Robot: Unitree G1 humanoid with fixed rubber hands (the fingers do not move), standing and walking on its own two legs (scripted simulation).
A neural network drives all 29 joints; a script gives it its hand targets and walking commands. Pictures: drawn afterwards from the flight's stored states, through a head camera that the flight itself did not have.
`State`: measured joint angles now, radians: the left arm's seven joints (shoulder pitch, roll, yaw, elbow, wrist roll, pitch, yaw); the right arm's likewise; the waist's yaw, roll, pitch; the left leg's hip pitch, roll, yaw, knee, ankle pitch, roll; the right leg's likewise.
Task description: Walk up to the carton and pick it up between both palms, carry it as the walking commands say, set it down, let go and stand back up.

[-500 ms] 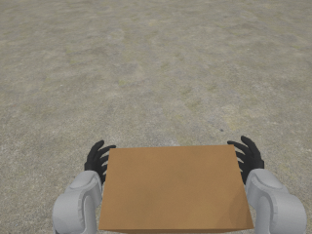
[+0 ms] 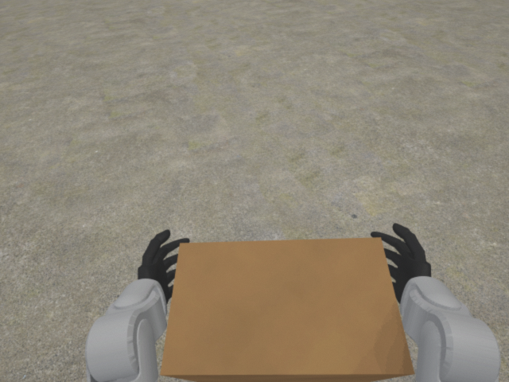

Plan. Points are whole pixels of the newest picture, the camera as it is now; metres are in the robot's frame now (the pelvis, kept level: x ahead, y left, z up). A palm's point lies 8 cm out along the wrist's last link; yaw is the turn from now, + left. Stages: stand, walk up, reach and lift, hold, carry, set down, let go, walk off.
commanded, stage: carry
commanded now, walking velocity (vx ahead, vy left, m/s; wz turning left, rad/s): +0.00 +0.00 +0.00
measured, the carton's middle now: (281, 322) +0.21 +0.00 +0.02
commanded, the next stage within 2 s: none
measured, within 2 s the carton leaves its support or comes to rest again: neither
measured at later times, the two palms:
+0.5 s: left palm (154, 287) +0.22 +0.18 +0.09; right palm (409, 283) +0.23 -0.17 +0.10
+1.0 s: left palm (156, 287) +0.23 +0.18 +0.09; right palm (405, 281) +0.24 -0.17 +0.10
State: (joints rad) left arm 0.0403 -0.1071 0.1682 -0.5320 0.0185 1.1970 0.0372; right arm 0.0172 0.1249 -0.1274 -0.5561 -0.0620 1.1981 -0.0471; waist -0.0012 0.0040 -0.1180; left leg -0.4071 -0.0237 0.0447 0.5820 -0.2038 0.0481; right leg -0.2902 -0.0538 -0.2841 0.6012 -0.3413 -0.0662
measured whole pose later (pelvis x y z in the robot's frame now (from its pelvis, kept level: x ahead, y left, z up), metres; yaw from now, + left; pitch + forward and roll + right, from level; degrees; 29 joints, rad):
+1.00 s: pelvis +0.00 +0.00 +0.00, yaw +0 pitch +2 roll +0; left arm 0.04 -0.10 0.17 -0.47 0.02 1.14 0.05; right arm 0.02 0.12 -0.13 -0.47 -0.06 1.12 -0.04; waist 0.00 0.00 -0.12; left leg -0.41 -0.02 0.04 0.58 -0.20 0.05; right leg -0.29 -0.05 -0.28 0.60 -0.34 -0.07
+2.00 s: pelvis +0.00 +0.00 +0.00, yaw +0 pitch +2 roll +0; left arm 0.04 -0.10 0.17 -0.36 0.02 1.03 0.05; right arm 0.02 0.11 -0.13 -0.35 -0.06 1.01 -0.03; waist 0.01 0.00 -0.12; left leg -0.41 -0.02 0.04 0.57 -0.20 0.05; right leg -0.29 -0.05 -0.28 0.60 -0.34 -0.07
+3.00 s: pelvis -0.01 +0.05 +0.00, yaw +0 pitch +3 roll +0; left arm 0.04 -0.10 0.17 -0.54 0.00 1.15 0.05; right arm 0.02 0.12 -0.13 -0.54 -0.05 1.14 -0.04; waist 0.01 0.02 -0.08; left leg -0.42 -0.09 0.10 0.51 -0.15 0.12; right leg -0.24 -0.05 -0.28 0.54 -0.35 -0.03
